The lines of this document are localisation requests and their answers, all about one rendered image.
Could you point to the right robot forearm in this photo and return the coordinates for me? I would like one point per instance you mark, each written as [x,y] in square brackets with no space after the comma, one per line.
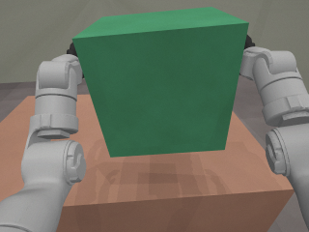
[279,84]

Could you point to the pedestal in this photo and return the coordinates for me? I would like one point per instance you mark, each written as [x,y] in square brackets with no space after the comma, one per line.
[231,190]

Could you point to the robot left upper arm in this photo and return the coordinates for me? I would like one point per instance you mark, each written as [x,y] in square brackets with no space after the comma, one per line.
[49,170]

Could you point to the robot left hand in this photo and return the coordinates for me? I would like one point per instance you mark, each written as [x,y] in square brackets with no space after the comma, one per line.
[72,51]

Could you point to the left robot forearm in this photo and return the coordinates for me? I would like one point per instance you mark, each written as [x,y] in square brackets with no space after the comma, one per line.
[55,101]

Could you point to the carton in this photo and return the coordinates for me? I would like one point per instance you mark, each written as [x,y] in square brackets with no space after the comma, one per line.
[163,82]

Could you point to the robot right upper arm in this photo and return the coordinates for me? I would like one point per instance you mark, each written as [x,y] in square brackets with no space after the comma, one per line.
[287,153]

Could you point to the robot right hand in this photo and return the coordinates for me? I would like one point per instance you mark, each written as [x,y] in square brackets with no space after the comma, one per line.
[248,43]

